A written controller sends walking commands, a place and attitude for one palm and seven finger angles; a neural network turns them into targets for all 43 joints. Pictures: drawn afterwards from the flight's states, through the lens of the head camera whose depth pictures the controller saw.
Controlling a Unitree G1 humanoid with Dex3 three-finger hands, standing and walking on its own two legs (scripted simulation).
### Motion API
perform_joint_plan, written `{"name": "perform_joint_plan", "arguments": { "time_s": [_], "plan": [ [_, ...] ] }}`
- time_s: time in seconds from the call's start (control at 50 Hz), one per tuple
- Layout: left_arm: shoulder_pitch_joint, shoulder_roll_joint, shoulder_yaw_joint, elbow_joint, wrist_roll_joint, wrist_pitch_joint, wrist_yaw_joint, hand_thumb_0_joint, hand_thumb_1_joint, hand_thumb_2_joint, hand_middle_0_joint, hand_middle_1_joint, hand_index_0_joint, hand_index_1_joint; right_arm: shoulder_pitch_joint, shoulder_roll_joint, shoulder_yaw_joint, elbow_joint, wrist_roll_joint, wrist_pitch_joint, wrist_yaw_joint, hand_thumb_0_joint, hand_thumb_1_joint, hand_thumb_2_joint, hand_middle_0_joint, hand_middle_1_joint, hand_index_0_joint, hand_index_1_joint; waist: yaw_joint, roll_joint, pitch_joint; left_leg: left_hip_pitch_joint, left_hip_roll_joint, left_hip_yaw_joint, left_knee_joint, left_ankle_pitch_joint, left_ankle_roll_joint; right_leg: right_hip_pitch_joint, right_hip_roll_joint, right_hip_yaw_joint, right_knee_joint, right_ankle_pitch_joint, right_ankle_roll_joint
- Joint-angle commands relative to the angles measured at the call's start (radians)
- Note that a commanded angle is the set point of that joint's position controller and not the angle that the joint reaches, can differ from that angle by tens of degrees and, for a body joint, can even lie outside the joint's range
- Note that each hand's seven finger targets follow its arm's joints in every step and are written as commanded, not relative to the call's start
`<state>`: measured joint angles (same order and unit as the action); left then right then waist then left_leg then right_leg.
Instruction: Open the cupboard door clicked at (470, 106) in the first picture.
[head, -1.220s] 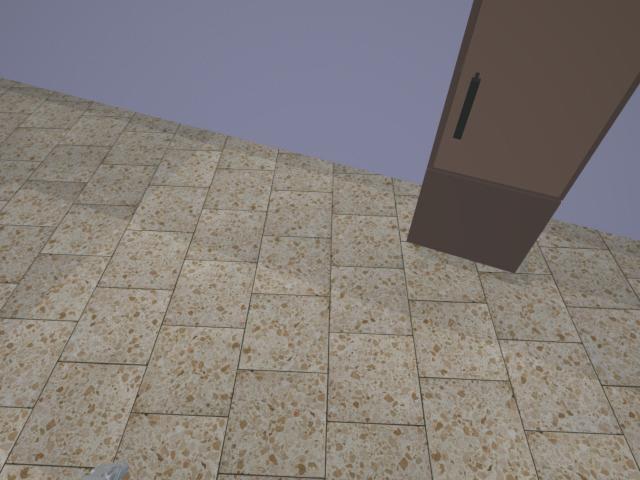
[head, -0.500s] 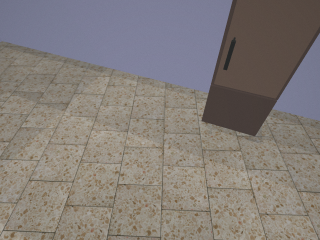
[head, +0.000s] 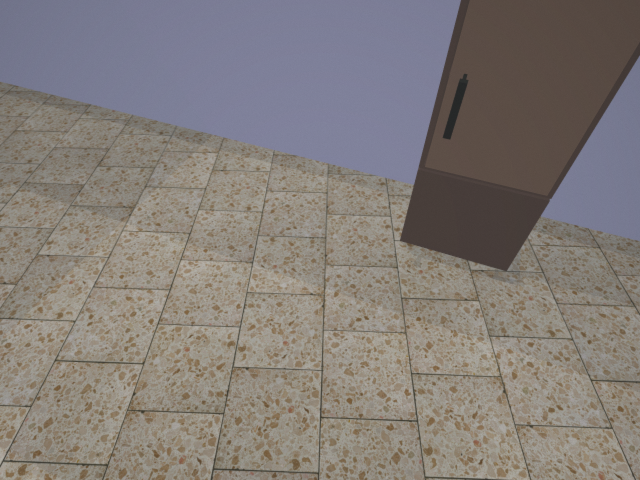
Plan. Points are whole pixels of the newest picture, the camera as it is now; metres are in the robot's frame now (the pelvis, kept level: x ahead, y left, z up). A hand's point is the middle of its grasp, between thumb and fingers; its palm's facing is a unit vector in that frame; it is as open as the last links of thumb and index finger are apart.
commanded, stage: look at it before walking up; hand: left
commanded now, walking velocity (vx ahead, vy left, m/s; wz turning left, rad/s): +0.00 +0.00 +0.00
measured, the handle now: (455, 107) +1.13 -0.35 -0.10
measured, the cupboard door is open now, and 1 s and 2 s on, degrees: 0 0 0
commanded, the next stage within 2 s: walk to a spot facing it in 0.32 s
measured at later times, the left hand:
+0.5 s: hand out of the picture +0.08 +0.25 -0.15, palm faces -0.03 -0.94 -0.34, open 7.4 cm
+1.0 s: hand out of the picture +0.05 +0.16 -0.17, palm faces -0.19 -0.95 -0.24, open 7.4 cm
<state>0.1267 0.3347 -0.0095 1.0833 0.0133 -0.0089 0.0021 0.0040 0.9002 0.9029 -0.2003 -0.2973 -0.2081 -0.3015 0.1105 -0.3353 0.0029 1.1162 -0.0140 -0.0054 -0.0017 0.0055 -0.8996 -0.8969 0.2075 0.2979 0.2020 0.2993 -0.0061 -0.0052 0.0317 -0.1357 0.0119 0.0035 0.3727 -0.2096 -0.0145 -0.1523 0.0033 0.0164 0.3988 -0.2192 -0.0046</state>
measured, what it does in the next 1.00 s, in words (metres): lifts its left foot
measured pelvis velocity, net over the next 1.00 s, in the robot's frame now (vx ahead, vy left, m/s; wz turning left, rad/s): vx -0.02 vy -0.02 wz -0.24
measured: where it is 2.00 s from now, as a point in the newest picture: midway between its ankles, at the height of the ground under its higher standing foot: (369, 471)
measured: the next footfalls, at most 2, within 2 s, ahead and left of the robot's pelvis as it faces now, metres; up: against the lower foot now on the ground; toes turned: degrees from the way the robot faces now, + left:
left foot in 1.26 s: +0.08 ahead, +0.11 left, +0.00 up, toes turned -22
right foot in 1.74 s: +0.22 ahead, -0.22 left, +0.00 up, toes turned -48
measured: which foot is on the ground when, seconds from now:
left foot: down 0.00-0.78, up 0.80-1.00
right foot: down 0.00-1.00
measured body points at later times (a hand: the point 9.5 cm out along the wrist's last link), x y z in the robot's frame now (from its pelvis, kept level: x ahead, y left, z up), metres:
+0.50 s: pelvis +0.00 +0.00 +0.00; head +0.01 +0.00 +0.45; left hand +0.09 +0.30 -0.13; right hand +0.09 -0.30 -0.13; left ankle +0.00 +0.13 -0.74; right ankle +0.00 -0.12 -0.75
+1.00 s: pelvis -0.02 -0.02 -0.01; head +0.02 -0.05 +0.44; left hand +0.06 +0.21 -0.15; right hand +0.00 -0.29 -0.16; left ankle -0.01 +0.13 -0.67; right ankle -0.01 -0.10 -0.75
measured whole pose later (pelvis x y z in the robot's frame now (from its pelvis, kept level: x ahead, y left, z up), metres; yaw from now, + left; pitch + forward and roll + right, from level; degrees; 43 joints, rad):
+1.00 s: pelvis -0.02 -0.02 -0.01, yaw -14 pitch +1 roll +2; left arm 0.28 0.18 0.04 0.94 0.02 0.03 0.00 0.00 0.90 0.90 -0.20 -0.30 -0.21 -0.30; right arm 0.15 -0.23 -0.05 0.97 -0.03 0.05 -0.01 0.01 -0.90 -0.90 0.21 0.30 0.20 0.30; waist 0.03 0.01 0.07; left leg -0.47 0.05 0.01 1.06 -0.36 -0.06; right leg -0.30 0.08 0.07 0.50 -0.21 -0.07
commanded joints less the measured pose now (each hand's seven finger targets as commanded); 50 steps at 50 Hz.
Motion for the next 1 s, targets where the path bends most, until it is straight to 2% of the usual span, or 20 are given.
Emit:
{"name": "perform_joint_plan", "arguments": {
  "time_s": [0.0, 0.24, 0.42, 0.5, 0.56, 0.6, 0.64, 0.68, 0.7, 0.72, 0.74, 0.76, 0.78, 0.8, 0.82, 0.84, 0.86, 0.88, 0.94, 0.98],
  "plan": [
    [-0.04, 0.212, 0.044, -0.064, -0.003, -0.018, 0.009, 0.0, 0.9, 0.9, -0.2, -0.3, -0.2, -0.3, -0.049, -0.209, -0.039, -0.066, 0.005, -0.028, -0.011, 0.0, -0.9, -0.9, 0.2, 0.3, 0.2, 0.3, 0.007, 0.006, -0.053, 0.014, 0.106, -0.094, -0.057, 0.125, 0.04, -0.008, -0.12, 0.101, -0.076, 0.126, -0.028],
    [-0.035, 0.216, 0.045, -0.058, -0.003, -0.021, 0.01, 0.0, 0.9, 0.9, -0.2, -0.3, -0.2, -0.3, -0.055, -0.213, -0.038, -0.066, 0.007, -0.029, -0.013, 0.0, -0.9, -0.9, 0.2, 0.3, 0.2, 0.3, 0.008, -0.001, -0.074, 0.042, 0.112, -0.086, -0.054, 0.192, 0.039, 0.02, -0.125, 0.093, -0.07, 0.213, -0.028],
    [-0.041, 0.219, 0.047, -0.061, -0.002, -0.018, 0.008, 0.0, 0.9, 0.9, -0.2, -0.3, -0.2, -0.3, -0.058, -0.216, -0.04, -0.066, 0.006, -0.028, -0.013, 0.0, -0.9, -0.9, 0.2, 0.3, 0.2, 0.3, 0.008, 0.002, -0.051, 0.042, 0.113, -0.083, -0.063, 0.155, 0.037, -0.002, -0.117, 0.104, -0.08, 0.178, -0.027],
    [0.023, 0.106, 0.036, -0.078, -0.002, 0.024, 0.014, 0.0, 0.9, 0.9, -0.2, -0.3, -0.2, -0.3, 0.025, -0.092, -0.03, -0.078, 0.003, -0.003, -0.023, 0.0, -0.9, -0.9, 0.2, 0.3, 0.2, 0.3, -0.001, 0.004, -0.059, 0.048, 0.128, -0.017, 0.015, 0.182, 0.018, -0.063, -0.102, 0.118, 0.01, 0.27, -0.015],
    [0.045, 0.107, 0.051, -0.12, 0.003, 0.038, 0.01, 0.0, 0.9, 0.9, -0.2, -0.3, -0.2, -0.3, 0.047, -0.112, -0.053, -0.123, 0.002, 0.01, -0.03, 0.0, -0.9, -0.9, 0.2, 0.3, 0.2, 0.3, -0.004, 0.019, -0.069, 0.045, 0.156, -0.004, 0.06, 0.183, 0.029, -0.122, -0.075, 0.123, 0.1, 0.295, -0.018],
    [0.054, 0.097, 0.059, -0.15, 0.005, 0.044, 0.005, 0.0, 0.9, 0.9, -0.2, -0.3, -0.2, -0.3, 0.04, -0.118, -0.067, -0.153, 0.001, 0.015, -0.032, 0.0, -0.9, -0.9, 0.2, 0.3, 0.2, 0.3, -0.001, 0.057, -0.061, 0.023, 0.19, -0.02, 0.062, 0.163, 0.05, -0.166, -0.047, 0.11, 0.175, 0.254, -0.012],
    [0.069, 0.078, 0.065, -0.172, 0.005, 0.05, -0.001, 0.0, 0.9, 0.9, -0.2, -0.3, -0.2, -0.3, 0.029, -0.126, -0.078, -0.18, -0.001, 0.015, -0.033, 0.0, -0.9, -0.9, 0.2, 0.3, 0.2, 0.3, 0.005, 0.117, -0.049, -0.016, 0.251, -0.053, 0.043, 0.156, 0.088, -0.202, -0.014, 0.075, 0.297, 0.13, -0.002],
    [0.09, 0.047, 0.072, -0.192, 0.005, 0.055, -0.007, 0.0, 0.9, 0.9, -0.2, -0.3, -0.2, -0.3, 0.01, -0.126, -0.087, -0.203, -0.002, 0.01, -0.03, 0.0, -0.9, -0.9, 0.2, 0.3, 0.2, 0.3, 0.019, 0.197, -0.046, -0.057, 0.339, -0.085, 0.017, 0.234, 0.153, -0.214, 0.001, 0.0, 0.442, -0.202, 0.016],
    [0.103, 0.038, 0.078, -0.198, 0.005, 0.056, -0.01, 0.0, 0.9, 0.9, -0.2, -0.3, -0.2, -0.3, -0.005, -0.123, -0.09, -0.215, -0.004, 0.009, -0.029, 0.0, -0.9, -0.9, 0.2, 0.3, 0.2, 0.3, 0.028, 0.199, -0.036, -0.1, 0.353, -0.073, 0.037, 0.263, 0.162, -0.18, -0.023, -0.003, 0.441, -0.252, 0.015],
    [0.148, 0.034, 0.084, -0.196, 0.006, 0.052, -0.013, 0.0, 0.9, 0.9, -0.2, -0.3, -0.2, -0.3, -0.032, -0.118, -0.093, -0.227, -0.007, 0.01, -0.03, 0.0, -0.9, -0.9, 0.2, 0.3, 0.2, 0.3, 0.059, 0.177, -0.037, -0.136, 0.335, -0.029, 0.115, 0.275, 0.137, -0.116, -0.038, 0.001, 0.359, -0.204, 0.01],
    [0.215, 0.047, 0.094, -0.183, 0.011, 0.043, -0.014, 0.0, 0.9, 0.9, -0.2, -0.3, -0.2, -0.3, -0.046, -0.109, -0.094, -0.237, -0.006, 0.016, -0.027, 0.0, -0.9, -0.9, 0.2, 0.3, 0.2, 0.3, 0.09, 0.089, -0.042, -0.204, 0.265, 0.05, 0.278, 0.189, 0.074, -0.024, -0.047, 0.011, 0.202, -0.028, 0.004],
    [0.243, 0.147, 0.111, -0.186, 0.025, 0.026, -0.003, 0.0, 0.9, 0.9, -0.2, -0.3, -0.2, -0.3, -0.015, -0.04, -0.085, -0.26, 0.002, 0.027, -0.022, 0.0, -0.9, -0.9, 0.2, 0.3, 0.2, 0.3, 0.086, -0.265, -0.051, -0.365, 0.094, 0.153, 0.566, -0.145, -0.024, 0.023, -0.237, 0.347, -0.013, 0.198, -0.062],
    [0.257, 0.172, 0.112, -0.191, 0.011, 0.026, 0.008, 0.0, 0.9, 0.9, -0.2, -0.3, -0.2, -0.3, -0.054, -0.018, -0.08, -0.289, 0.005, 0.031, -0.023, 0.0, -0.9, -0.9, 0.2, 0.3, 0.2, 0.3, 0.097, -0.31, -0.018, -0.42, 0.014, 0.046, 0.716, -0.388, -0.037, -0.07, -0.355, 0.56, -0.122, 0.318, -0.158],
    [0.228, 0.155, 0.113, -0.206, 0.008, 0.028, 0.016, 0.0, 0.9, 0.9, -0.2, -0.3, -0.2, -0.3, -0.063, -0.025, -0.082, -0.28, 0.005, 0.037, -0.025, 0.0, -0.9, -0.9, 0.2, 0.3, 0.2, 0.3, 0.088, -0.243, -0.01, -0.416, 0.035, -0.049, 0.785, -0.347, -0.026, -0.117, -0.334, 0.584, -0.159, 0.165, -0.181],
    [0.156, 0.132, 0.11, -0.222, 0.008, 0.03, 0.016, 0.0, 0.9, 0.9, -0.2, -0.3, -0.2, -0.3, -0.047, -0.027, -0.088, -0.269, 0.005, 0.035, -0.022, 0.0, -0.9, -0.9, 0.2, 0.3, 0.2, 0.3, 0.047, -0.16, 0.015, -0.433, 0.052, -0.066, 0.811, -0.27, -0.025, -0.125, -0.298, 0.535, -0.142, 0.073, -0.195],
    [0.112, 0.107, 0.104, -0.238, 0.006, 0.028, 0.014, 0.0, 0.9, 0.9, -0.2, -0.3, -0.2, -0.3, -0.012, -0.026, -0.088, -0.249, 0.001, 0.033, -0.017, 0.0, -0.9, -0.9, 0.2, 0.3, 0.2, 0.3, 0.022, -0.107, -0.01, -0.414, 0.061, -0.056, 0.803, -0.197, -0.033, -0.11, -0.246, 0.448, -0.118, 0.066, -0.178],
    [0.104, 0.089, 0.103, -0.242, 0.004, 0.023, 0.014, 0.0, 0.9, 0.9, -0.2, -0.3, -0.2, -0.3, 0.019, -0.019, -0.085, -0.235, -0.003, 0.031, -0.013, 0.0, -0.9, -0.9, 0.2, 0.3, 0.2, 0.3, 0.013, -0.096, -0.055, -0.386, 0.066, -0.04, 0.773, -0.159, -0.039, -0.086, -0.214, 0.402, -0.113, 0.049, -0.16],
    [0.115, 0.079, 0.103, -0.239, 0.004, 0.019, 0.011, 0.0, 0.9, 0.9, -0.2, -0.3, -0.2, -0.3, 0.036, -0.011, -0.085, -0.227, -0.007, 0.032, -0.012, 0.0, -0.9, -0.9, 0.2, 0.3, 0.2, 0.3, 0.014, -0.106, -0.079, -0.373, 0.061, -0.026, 0.751, -0.138, -0.045, -0.066, -0.189, 0.379, -0.125, -0.016, -0.148],
    [0.18, 0.07, 0.11, -0.213, 0.004, 0.009, 0.005, 0.0, 0.9, 0.9, -0.2, -0.3, -0.2, -0.3, 0.011, -0.009, -0.084, -0.236, -0.013, 0.025, -0.009, 0.0, -0.9, -0.9, 0.2, 0.3, 0.2, 0.3, 0.043, -0.097, -0.076, -0.419, 0.054, -0.017, 0.692, -0.134, -0.054, -0.008, -0.177, 0.424, -0.159, -0.157, -0.159],
    [0.201, 0.075, 0.115, -0.204, 0.007, 0.001, 0.001, 0.0, 0.9, 0.9, -0.2, -0.3, -0.2, -0.3, -0.002, 0.0, -0.085, -0.249, -0.013, 0.017, -0.004, 0.0, -0.9, -0.9, 0.2, 0.3, 0.2, 0.3, 0.049, -0.101, -0.059, -0.434, 0.055, -0.009, 0.641, -0.147, -0.055, 0.004, -0.179, 0.448, -0.181, -0.24, -0.173]
  ]
}}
